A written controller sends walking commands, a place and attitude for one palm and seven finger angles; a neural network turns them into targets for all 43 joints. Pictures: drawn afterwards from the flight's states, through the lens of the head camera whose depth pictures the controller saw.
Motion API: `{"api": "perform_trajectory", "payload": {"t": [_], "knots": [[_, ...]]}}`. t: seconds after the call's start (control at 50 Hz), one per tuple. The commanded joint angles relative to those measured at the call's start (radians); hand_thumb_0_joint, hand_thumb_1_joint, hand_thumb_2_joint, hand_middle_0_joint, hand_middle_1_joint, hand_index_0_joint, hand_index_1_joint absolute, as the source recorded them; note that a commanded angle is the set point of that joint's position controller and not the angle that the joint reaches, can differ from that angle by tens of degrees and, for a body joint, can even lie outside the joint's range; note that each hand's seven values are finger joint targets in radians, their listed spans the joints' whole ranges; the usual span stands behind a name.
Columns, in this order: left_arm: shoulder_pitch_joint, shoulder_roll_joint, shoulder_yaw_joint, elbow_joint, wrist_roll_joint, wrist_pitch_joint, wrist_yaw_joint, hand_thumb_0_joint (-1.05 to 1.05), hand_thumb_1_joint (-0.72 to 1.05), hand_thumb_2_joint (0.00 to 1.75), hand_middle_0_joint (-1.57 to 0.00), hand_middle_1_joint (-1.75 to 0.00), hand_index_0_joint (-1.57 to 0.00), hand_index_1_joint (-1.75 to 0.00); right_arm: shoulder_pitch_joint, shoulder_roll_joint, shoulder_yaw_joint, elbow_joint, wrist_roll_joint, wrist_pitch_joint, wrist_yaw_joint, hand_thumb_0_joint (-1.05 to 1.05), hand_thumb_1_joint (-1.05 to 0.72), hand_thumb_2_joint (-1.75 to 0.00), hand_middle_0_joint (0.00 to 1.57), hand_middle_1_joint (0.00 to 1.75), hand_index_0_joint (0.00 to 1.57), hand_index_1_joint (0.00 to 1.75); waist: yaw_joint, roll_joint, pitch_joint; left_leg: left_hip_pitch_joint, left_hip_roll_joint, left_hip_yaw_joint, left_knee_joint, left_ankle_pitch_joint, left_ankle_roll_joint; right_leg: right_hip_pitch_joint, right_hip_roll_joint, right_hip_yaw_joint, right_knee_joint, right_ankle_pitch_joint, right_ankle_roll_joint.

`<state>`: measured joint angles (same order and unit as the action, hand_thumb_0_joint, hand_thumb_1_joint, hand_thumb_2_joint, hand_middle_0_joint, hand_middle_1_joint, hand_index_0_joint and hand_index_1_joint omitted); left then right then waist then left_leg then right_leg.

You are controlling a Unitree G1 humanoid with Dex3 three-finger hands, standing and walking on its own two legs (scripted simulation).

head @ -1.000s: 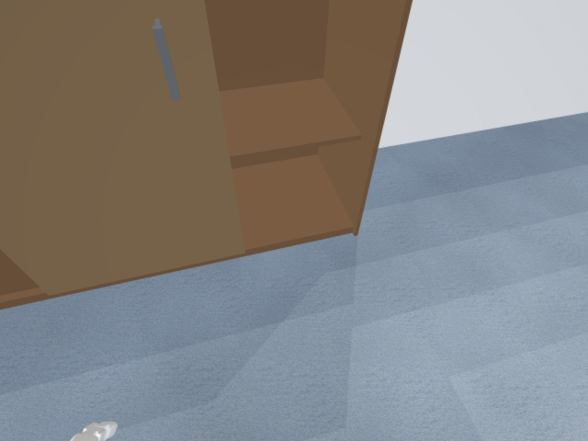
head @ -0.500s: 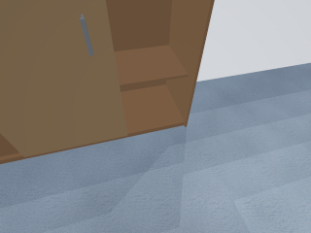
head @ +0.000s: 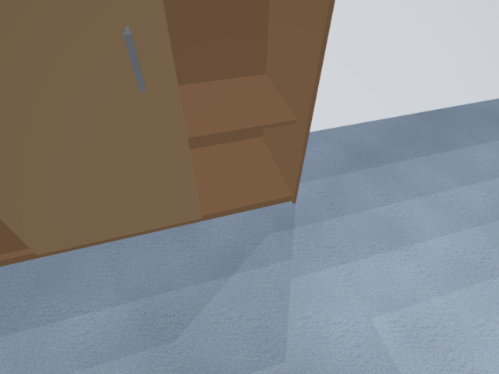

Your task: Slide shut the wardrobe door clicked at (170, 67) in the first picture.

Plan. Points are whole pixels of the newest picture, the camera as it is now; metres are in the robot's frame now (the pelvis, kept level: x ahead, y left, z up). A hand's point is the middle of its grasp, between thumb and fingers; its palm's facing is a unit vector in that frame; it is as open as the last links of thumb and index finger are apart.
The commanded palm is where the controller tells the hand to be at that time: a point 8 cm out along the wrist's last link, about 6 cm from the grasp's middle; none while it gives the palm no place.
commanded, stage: look at it before walking up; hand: left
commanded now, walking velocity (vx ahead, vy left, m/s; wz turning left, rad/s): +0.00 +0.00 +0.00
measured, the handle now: (135, 59) +0.85 +0.37 +0.10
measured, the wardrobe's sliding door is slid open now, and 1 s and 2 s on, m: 0.48 0.48 0.48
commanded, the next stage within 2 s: turn to face it in 0.44 s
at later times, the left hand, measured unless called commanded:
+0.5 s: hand out of the picture +0.07 +0.25 -0.16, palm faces -0.03 -0.94 -0.33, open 7.4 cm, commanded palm none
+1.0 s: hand out of the picture +0.01 +0.23 -0.19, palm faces +0.14 -0.96 -0.23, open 7.4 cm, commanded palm none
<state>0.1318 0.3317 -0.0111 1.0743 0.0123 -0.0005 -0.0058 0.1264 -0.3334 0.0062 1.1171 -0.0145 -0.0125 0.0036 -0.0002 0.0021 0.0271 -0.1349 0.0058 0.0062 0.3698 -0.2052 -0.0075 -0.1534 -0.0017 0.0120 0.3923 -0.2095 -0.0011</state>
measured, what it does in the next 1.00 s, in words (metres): stands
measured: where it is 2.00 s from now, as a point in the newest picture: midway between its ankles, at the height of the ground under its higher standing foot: outside the picture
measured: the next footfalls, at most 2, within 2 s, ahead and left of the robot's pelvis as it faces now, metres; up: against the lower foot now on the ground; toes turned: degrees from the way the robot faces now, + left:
right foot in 1.32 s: +0.01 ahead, -0.12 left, +0.00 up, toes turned +13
left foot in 1.66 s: -0.05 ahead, +0.13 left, +0.00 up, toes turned +23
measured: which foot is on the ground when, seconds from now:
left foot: down 0.00-1.00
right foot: down 0.00-0.96, up 0.98-1.00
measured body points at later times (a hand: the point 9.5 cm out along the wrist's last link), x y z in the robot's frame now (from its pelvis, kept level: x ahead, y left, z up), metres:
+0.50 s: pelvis +0.00 +0.00 +0.00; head +0.01 +0.00 +0.45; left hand +0.07 +0.30 -0.13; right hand +0.08 -0.29 -0.13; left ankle +0.00 +0.12 -0.75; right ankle +0.00 -0.12 -0.75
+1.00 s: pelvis -0.02 +0.02 -0.02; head +0.00 +0.04 +0.43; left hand +0.00 +0.28 -0.18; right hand +0.06 -0.22 -0.16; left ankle -0.01 +0.12 -0.75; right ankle -0.01 -0.12 -0.73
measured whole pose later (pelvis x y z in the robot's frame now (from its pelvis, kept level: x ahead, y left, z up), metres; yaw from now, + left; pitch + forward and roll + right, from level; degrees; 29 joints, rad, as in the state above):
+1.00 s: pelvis -0.02 +0.02 -0.02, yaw +8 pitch -1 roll +0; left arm 0.20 0.24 0.02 0.97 0.02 0.06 0.02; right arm 0.22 -0.20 -0.02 1.00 -0.02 0.03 0.01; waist 0.00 -0.04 0.07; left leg -0.32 -0.05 0.00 0.63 -0.29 0.05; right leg -0.33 -0.08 -0.06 0.79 -0.45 0.02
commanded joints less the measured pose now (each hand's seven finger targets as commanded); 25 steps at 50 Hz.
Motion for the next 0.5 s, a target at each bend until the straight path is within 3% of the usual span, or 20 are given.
{"api": "perform_trajectory", "payload": {"t": [0.0,0.48], "knots": [[-0.040,0.207,0.043,-0.062,0.000,-0.024,0.019,0.00,0.90,0.90,-0.20,-0.30,-0.20,-0.30,-0.045,-0.197,-0.040,-0.066,0.005,-0.021,-0.016,0.00,-0.90,-0.90,0.20,0.30,0.20,0.30,0.001,-0.010,-0.047,0.005,0.112,-0.086,-0.061,0.088,0.035,-0.013,-0.113,0.102,-0.075,0.087,-0.029],[-0.030,0.210,0.043,-0.055,0.000,-0.026,0.019,0.00,0.90,0.90,-0.20,-0.30,-0.20,-0.30,-0.047,-0.202,-0.038,-0.065,0.009,-0.022,-0.017,0.00,-0.90,-0.90,0.20,0.30,0.20,0.30,0.002,-0.010,-0.063,0.023,0.116,-0.091,-0.067,0.139,0.035,0.015,-0.114,0.095,-0.081,0.140,-0.026]]}}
